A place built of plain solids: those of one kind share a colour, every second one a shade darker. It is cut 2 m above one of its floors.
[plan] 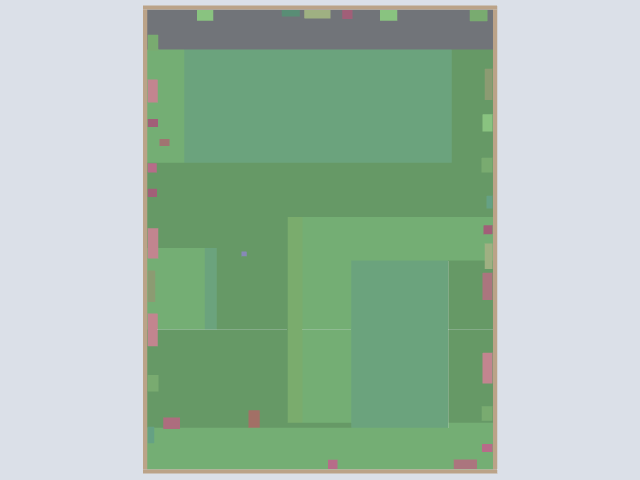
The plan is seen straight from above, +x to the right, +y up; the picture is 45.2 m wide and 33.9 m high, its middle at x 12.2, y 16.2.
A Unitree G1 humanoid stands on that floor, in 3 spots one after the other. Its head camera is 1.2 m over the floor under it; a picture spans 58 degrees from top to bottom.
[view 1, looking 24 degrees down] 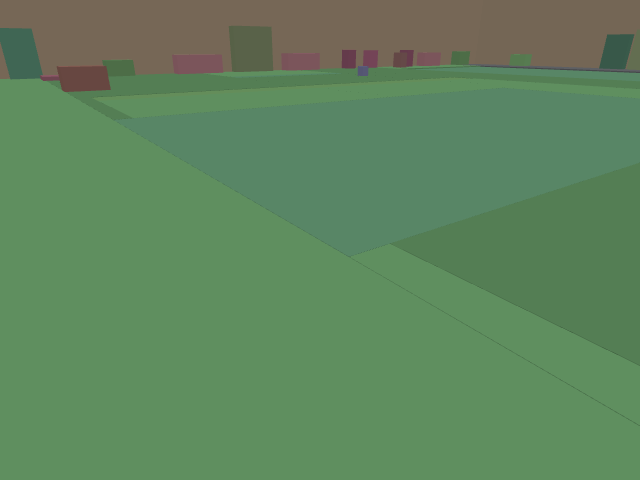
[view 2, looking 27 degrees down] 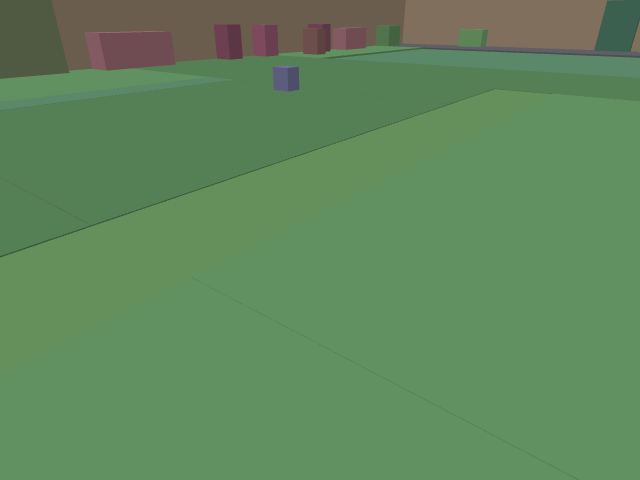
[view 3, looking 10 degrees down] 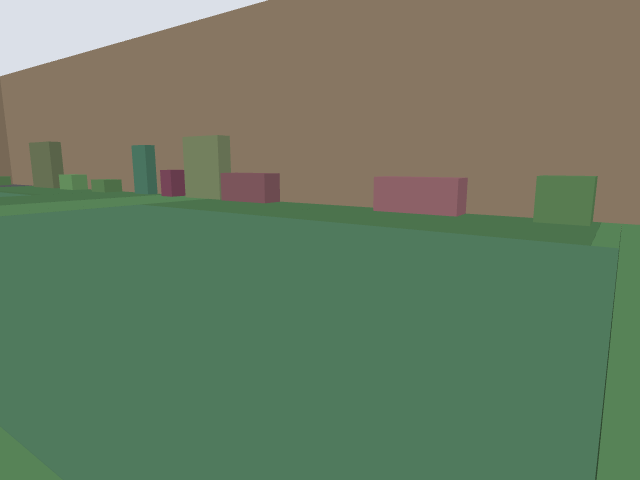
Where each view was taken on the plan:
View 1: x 23.14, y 1.39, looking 145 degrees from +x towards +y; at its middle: bay_floor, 2.95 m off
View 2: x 12.69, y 8.77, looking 128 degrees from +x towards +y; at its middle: floor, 2.64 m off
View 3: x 13.76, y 2.96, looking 35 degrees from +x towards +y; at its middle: bay_floor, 6.92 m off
